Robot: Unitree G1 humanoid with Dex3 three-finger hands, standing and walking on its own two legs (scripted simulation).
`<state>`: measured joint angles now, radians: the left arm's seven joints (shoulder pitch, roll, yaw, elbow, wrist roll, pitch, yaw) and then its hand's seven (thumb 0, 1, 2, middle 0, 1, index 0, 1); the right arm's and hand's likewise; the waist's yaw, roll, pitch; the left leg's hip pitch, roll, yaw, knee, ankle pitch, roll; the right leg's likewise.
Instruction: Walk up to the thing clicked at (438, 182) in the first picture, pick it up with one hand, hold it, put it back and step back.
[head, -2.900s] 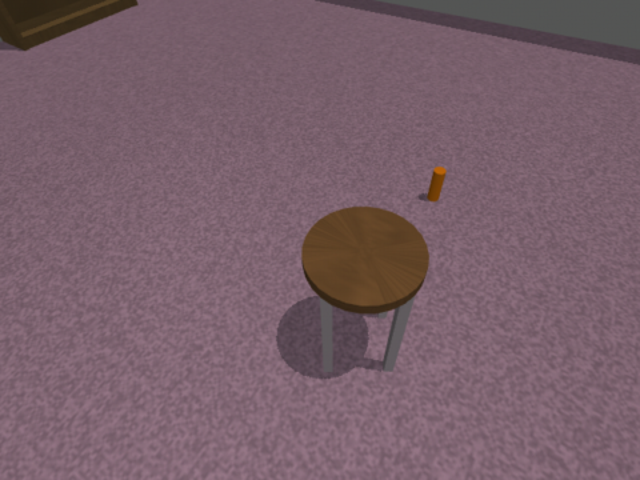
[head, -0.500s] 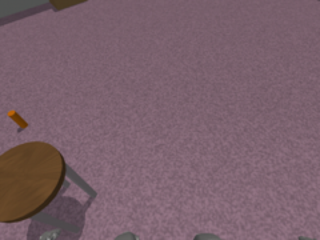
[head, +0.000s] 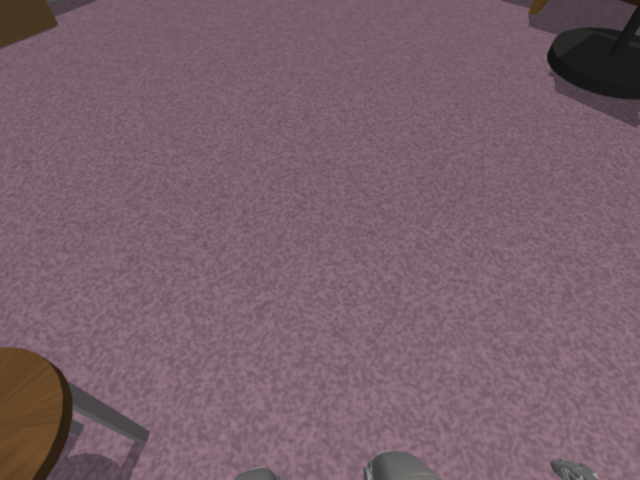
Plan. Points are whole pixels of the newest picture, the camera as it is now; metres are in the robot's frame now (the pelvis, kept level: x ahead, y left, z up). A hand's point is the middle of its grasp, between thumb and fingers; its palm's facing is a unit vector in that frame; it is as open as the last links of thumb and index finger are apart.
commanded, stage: walk up
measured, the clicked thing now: out of the picture +0.72 +1.26 -0.67
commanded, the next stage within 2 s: stand in 1.86 s
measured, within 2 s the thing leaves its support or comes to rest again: neither
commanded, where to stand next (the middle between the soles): +0.08 +0.00 m, yaw -9 degrees
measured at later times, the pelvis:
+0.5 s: pelvis +0.01 -0.01 +0.00, yaw -8 degrees
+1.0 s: pelvis +0.01 +0.01 +0.01, yaw -12 degrees
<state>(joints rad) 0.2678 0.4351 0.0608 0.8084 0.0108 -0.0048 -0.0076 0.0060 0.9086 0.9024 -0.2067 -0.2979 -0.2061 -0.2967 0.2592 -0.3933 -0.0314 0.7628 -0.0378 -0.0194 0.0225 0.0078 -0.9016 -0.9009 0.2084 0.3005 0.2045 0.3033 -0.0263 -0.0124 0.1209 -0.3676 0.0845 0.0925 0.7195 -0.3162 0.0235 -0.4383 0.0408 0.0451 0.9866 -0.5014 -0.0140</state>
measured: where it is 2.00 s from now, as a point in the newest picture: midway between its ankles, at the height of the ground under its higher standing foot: outside the picture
